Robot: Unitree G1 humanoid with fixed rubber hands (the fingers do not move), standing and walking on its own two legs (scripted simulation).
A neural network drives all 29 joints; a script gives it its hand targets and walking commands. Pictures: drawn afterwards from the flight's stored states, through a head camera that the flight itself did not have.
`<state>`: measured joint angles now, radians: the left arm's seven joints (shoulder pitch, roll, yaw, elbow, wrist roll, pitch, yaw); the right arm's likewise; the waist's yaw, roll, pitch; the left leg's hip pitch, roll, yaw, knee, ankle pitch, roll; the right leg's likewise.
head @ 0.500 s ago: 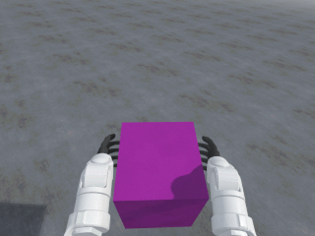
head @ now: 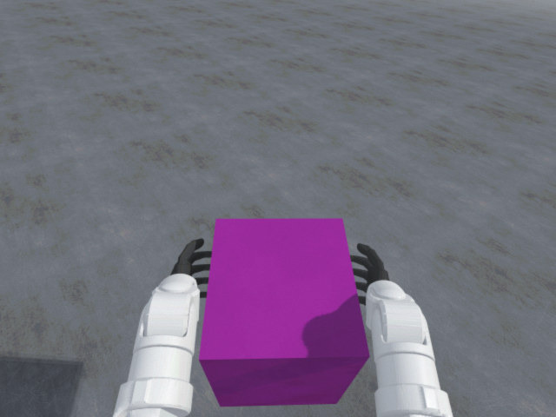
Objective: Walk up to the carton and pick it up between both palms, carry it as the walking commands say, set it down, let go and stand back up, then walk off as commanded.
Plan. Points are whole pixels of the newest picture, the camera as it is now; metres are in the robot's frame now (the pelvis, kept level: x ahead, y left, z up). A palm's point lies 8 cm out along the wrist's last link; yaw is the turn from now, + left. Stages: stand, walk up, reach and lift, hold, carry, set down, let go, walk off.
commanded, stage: hold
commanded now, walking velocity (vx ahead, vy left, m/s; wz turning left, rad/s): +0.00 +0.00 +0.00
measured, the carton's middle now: (279, 315) +0.29 +0.00 -0.03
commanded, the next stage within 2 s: carry in 0.32 s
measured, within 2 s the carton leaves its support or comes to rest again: neither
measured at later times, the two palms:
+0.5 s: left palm (179, 286) +0.28 +0.15 +0.06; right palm (374, 291) +0.29 -0.14 +0.05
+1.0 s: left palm out of the picture +0.07 +0.20 +0.08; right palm (350, 383) +0.15 -0.08 +0.08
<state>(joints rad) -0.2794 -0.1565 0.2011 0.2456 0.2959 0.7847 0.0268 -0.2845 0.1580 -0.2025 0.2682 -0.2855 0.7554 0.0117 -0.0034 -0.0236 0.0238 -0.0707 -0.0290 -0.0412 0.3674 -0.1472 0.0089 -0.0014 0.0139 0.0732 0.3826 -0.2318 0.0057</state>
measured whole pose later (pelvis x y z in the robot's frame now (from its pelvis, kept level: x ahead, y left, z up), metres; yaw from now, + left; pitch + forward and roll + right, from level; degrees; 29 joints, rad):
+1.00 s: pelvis -0.13 -0.01 -0.01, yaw +16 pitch +5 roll -3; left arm -0.02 -0.13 0.01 -0.53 0.02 1.18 0.18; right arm 0.01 0.13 -0.04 -0.56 -0.03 1.18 -0.14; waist 0.02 0.04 -0.09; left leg -0.52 -0.04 -0.04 0.41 0.03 0.06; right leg -0.42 0.02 -0.07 0.83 -0.48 0.04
